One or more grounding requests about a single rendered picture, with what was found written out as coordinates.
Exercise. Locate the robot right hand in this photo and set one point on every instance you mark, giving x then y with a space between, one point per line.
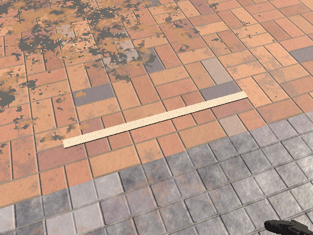
285 227

